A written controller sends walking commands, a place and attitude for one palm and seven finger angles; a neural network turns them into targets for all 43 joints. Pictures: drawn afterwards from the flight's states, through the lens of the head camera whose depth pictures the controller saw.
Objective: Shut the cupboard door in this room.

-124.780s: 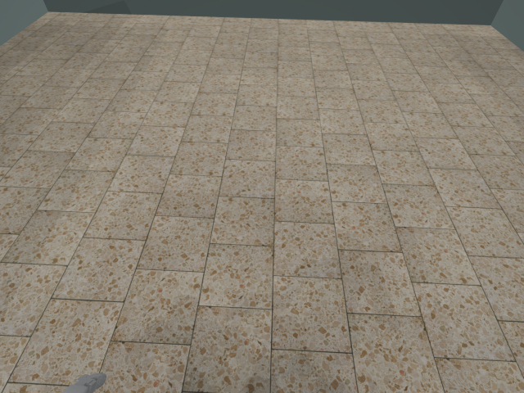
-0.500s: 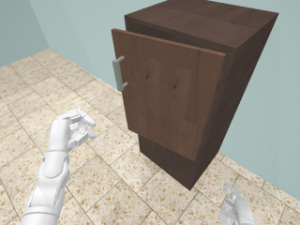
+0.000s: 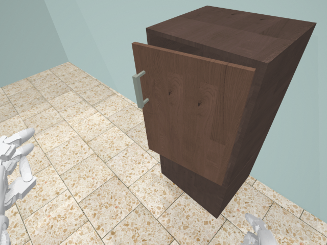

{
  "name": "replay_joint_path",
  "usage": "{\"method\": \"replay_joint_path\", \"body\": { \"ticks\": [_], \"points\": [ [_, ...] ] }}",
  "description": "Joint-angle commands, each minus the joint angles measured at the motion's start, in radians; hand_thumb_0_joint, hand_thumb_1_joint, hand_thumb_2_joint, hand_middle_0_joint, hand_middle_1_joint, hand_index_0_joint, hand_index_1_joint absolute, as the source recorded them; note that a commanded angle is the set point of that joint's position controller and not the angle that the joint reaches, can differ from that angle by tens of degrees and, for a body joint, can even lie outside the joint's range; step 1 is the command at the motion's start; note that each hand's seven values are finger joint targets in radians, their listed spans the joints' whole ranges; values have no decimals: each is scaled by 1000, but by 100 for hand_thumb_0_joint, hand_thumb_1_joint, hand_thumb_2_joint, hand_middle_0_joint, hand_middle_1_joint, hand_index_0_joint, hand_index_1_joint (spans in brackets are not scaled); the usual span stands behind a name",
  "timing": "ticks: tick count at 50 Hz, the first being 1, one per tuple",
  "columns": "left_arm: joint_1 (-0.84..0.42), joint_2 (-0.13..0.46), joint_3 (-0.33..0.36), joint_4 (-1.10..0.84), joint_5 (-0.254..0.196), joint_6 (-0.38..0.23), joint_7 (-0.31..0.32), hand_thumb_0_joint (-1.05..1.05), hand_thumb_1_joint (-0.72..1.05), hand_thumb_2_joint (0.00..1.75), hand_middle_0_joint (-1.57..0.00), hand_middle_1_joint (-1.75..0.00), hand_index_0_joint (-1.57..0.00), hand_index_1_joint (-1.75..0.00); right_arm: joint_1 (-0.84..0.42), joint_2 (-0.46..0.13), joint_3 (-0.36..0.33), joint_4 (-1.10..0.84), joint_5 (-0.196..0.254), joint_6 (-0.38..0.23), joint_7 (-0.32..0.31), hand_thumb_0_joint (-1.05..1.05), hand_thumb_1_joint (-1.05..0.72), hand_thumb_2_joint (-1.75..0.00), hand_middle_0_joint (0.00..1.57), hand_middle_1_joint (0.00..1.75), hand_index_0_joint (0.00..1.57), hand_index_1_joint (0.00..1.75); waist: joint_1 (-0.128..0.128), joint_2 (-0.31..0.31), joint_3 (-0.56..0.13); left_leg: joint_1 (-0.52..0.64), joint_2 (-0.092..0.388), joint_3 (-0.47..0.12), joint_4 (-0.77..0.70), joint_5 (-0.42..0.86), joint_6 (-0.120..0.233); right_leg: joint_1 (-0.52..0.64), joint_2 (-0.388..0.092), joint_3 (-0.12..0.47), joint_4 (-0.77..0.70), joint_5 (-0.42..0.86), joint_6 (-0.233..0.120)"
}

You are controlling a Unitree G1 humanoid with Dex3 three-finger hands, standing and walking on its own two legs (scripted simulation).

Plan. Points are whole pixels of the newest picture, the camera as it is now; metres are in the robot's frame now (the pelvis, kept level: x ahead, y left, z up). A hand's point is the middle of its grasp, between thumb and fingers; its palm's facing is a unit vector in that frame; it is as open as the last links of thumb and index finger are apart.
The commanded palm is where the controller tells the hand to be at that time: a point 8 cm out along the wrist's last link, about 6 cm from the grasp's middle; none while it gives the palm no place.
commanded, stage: draw the hand back to the body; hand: left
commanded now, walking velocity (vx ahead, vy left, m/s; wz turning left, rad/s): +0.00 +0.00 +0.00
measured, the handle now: (141, 89) +0.66 +0.17 +0.04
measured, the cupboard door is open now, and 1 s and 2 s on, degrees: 11 11 11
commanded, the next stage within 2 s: step back with the hand held close in 0.34 s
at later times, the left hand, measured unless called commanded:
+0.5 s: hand (33, 179) +0.18 +0.27 +0.16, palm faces +0.47 -0.78 -0.41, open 7.4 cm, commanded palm +0.13 +0.30 +0.17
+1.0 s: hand (4, 201) +0.14 +0.30 +0.16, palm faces +0.43 -0.76 -0.48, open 7.4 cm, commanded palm +0.08 +0.33 +0.17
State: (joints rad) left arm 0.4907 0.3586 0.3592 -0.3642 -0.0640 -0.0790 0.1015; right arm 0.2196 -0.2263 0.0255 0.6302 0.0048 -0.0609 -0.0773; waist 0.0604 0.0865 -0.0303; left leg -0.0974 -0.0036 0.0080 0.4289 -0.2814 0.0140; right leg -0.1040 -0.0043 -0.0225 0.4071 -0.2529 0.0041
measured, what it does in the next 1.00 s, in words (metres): shifts its weight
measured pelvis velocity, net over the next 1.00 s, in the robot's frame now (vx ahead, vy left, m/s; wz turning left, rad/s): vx -0.07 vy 0.03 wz -0.02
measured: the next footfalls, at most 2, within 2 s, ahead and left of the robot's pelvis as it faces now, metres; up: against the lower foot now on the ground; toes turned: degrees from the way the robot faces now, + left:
right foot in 1.60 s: -0.10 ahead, -0.12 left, +0.00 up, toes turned +10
left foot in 1.84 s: -0.12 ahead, +0.13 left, +0.00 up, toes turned +9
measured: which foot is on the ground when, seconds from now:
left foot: down 0.00-1.00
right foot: down 0.00-1.00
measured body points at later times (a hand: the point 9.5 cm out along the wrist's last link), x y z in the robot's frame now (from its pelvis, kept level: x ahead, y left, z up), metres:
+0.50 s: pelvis -0.01 +0.00 +0.00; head -0.04 -0.03 +0.45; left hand +0.15 +0.31 +0.19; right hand +0.17 -0.22 -0.09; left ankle -0.03 +0.11 -0.74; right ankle -0.02 -0.12 -0.74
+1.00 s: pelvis -0.07 +0.03 -0.01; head -0.07 +0.03 +0.44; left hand +0.11 +0.34 +0.18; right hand +0.11 -0.22 -0.08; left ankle -0.03 +0.11 -0.74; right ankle -0.02 -0.12 -0.74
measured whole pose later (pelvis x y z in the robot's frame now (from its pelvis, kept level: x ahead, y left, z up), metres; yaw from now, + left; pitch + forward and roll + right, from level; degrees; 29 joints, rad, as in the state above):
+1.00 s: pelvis -0.07 +0.03 -0.01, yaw -1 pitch +0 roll -1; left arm 0.53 0.43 0.44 -0.45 -0.04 -0.18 0.15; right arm 0.20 -0.23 0.01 0.54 0.01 0.00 -0.10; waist 0.00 0.01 -0.01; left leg -0.35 -0.03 0.05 0.60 -0.26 0.06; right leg -0.35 -0.03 0.01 0.56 -0.21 0.04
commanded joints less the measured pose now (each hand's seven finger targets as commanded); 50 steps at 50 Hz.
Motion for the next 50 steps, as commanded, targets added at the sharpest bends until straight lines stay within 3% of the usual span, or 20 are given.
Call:
{"method": "replay_joint_path", "body": {
  "ticks": [1,3,6,8,12,17,21,22,23,24,25,29,35,36,38,41,42,46,50],
  "points": [
    [-129,143,71,-195,6,-61,16,0,90,90,-20,-30,-20,-30,-143,-95,-42,-157,5,-79,-8,0,-90,-90,20,30,20,30,-19,-43,10,-39,17,25,-55,285,1,-19,4,-28,-51,216,-5],
    [-160,135,61,-162,10,-57,23,0,90,90,-20,-30,-20,-30,-133,-101,-45,-150,5,-83,-13,0,-90,-90,20,30,20,30,-26,-57,36,-47,17,21,-64,235,3,-42,5,-30,-56,166,-2],
    [-179,162,78,-165,13,-63,28,0,90,90,-20,-30,-20,-30,-138,-110,-49,-149,4,-89,-21,0,-90,-90,20,30,20,30,-13,-69,-2,-38,12,14,-72,212,8,-21,5,-27,-58,136,-7],
    [-180,170,86,-192,14,-71,32,0,90,90,-20,-30,-20,-30,-148,-99,-45,-156,3,-96,-24,0,-90,-90,20,30,20,30,-4,-54,-46,-26,7,15,-71,205,10,-2,1,-23,-49,131,-7],
    [-157,187,105,-239,14,-79,34,0,90,90,-20,-30,-20,-30,-159,-89,-38,-157,0,-107,-22,0,-90,-90,20,30,20,30,6,-2,-66,-30,4,19,-69,231,5,33,-2,-21,-45,163,-11],
    [-125,175,106,-226,12,-75,29,0,90,90,-20,-30,-20,-30,-155,-85,-35,-152,0,-110,-16,0,-90,-90,20,30,20,30,2,23,-3,-51,11,21,-74,246,-5,18,3,-21,-52,178,-13],
    [-98,168,116,-158,3,-67,22,0,90,90,-20,-30,-20,-30,-147,-93,-41,-150,1,-100,-16,0,-90,-90,20,30,20,30,3,-43,34,-64,17,20,-83,222,-2,1,8,-23,-68,153,-10],
    [-100,157,107,-156,1,-67,19,0,90,90,-20,-30,-20,-30,-147,-89,-41,-154,3,-96,-15,0,-90,-90,20,30,20,30,-1,-61,30,-59,18,23,-82,218,0,-1,5,-22,-65,150,-8],
    [-114,164,110,-179,4,-71,19,0,90,90,-20,-30,-20,-30,-145,-93,-44,-156,2,-94,-14,0,-90,-90,20,30,20,30,0,-37,3,-52,16,24,-80,228,0,10,5,-20,-60,158,-9],
    [-197,273,207,-207,4,-108,25,0,90,90,-20,-30,-20,-30,-135,-137,-57,-182,11,-73,-10,0,-90,-90,20,30,20,30,-42,-32,36,-136,38,-1,-24,145,22,-60,-48,75,-93,191,-21],
    [-114,205,150,-148,4,-115,19,0,90,90,-20,-30,-20,-30,-129,-122,-57,-169,9,-62,-10,0,-90,-90,20,30,20,30,-48,-92,11,-130,31,-14,9,126,21,-79,-81,87,-98,182,-30],
    [-53,197,132,-184,10,-132,28,0,90,90,-20,-30,-20,-30,-127,-118,-63,-174,8,-38,-8,0,-90,-90,20,30,20,30,-54,-87,-78,-115,31,-9,62,194,13,-76,-127,105,-54,288,-50],
    [13,253,192,-263,2,-128,51,0,90,90,-20,-30,-20,-30,-130,-127,-74,-214,12,3,-24,0,-90,-90,20,30,20,30,-52,-67,-171,-139,67,-38,45,446,4,-12,-81,51,86,472,-22],
    [12,280,215,-282,3,-127,53,0,90,90,-20,-30,-20,-30,-136,-132,-76,-217,10,9,-28,0,-90,-90,20,30,20,30,-48,-47,-184,-145,71,-42,42,463,3,-4,-77,47,101,478,-19],
    [24,266,210,-287,2,-128,57,0,90,90,-20,-30,-20,-30,-129,-127,-75,-230,12,20,-31,0,-90,-90,20,30,20,30,-51,-33,-176,-179,86,-49,30,478,7,2,-63,42,134,467,-11],
    [43,275,229,-282,3,-129,59,0,90,90,-20,-30,-20,-30,-123,-140,-82,-232,9,24,-32,0,-90,-90,20,30,20,30,-47,-8,-165,-249,104,-71,2,401,18,20,-43,43,158,409,-3],
    [43,247,202,-284,3,-131,57,0,90,90,-20,-30,-20,-30,-117,-134,-77,-237,12,24,-30,0,-90,-90,20,30,20,30,-53,-7,-147,-282,112,-78,-12,356,22,20,-40,42,168,371,-1],
    [18,248,215,-269,18,-145,60,0,90,90,-20,-30,-20,-30,-113,-155,-82,-237,9,12,-30,0,-90,-90,20,30,20,30,-50,37,-75,-501,144,-121,-99,24,59,84,-4,43,223,244,14],
    [-19,218,196,-259,34,-166,63,0,90,90,-20,-30,-20,-30,-94,-152,-78,-242,13,-3,-26,0,-90,-90,20,30,20,30,-64,26,-21,-691,154,-138,-137,-320,86,134,-6,60,274,181,14]
  ]
}}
